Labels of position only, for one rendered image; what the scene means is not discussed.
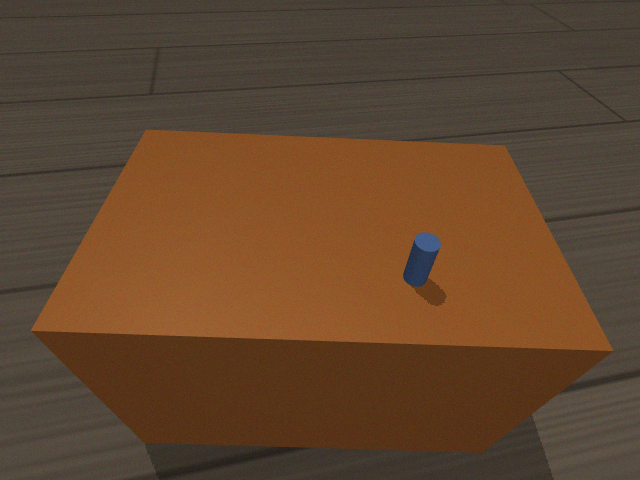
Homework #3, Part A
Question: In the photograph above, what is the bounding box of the can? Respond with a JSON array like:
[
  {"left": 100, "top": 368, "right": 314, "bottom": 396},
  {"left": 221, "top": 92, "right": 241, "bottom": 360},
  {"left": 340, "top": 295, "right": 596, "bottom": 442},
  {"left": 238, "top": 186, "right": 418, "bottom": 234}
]
[{"left": 403, "top": 232, "right": 441, "bottom": 287}]

